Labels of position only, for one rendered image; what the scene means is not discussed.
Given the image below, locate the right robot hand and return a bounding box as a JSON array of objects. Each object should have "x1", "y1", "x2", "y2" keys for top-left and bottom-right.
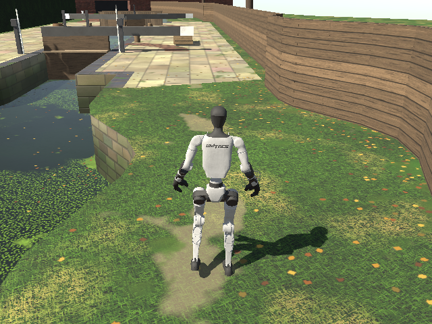
[{"x1": 244, "y1": 183, "x2": 260, "y2": 197}]

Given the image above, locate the right robot forearm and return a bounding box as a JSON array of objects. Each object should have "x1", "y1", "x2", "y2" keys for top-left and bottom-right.
[{"x1": 244, "y1": 162, "x2": 258, "y2": 186}]

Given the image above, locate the robot right foot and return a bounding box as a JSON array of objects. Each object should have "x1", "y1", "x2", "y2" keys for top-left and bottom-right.
[{"x1": 222, "y1": 259, "x2": 233, "y2": 276}]

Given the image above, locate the right robot shin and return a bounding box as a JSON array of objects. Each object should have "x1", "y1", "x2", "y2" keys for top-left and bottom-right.
[{"x1": 224, "y1": 223, "x2": 234, "y2": 267}]

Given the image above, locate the robot left upper arm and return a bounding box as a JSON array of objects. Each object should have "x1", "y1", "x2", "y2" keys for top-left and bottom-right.
[{"x1": 182, "y1": 135, "x2": 204, "y2": 171}]

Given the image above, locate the left robot forearm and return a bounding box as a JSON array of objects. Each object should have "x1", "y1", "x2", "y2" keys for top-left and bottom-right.
[{"x1": 175, "y1": 160, "x2": 188, "y2": 182}]

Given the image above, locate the left robot hand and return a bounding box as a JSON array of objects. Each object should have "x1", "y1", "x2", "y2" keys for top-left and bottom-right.
[{"x1": 173, "y1": 178, "x2": 188, "y2": 192}]

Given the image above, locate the robot right upper arm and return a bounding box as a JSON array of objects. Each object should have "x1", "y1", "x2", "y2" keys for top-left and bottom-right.
[{"x1": 232, "y1": 136, "x2": 251, "y2": 173}]

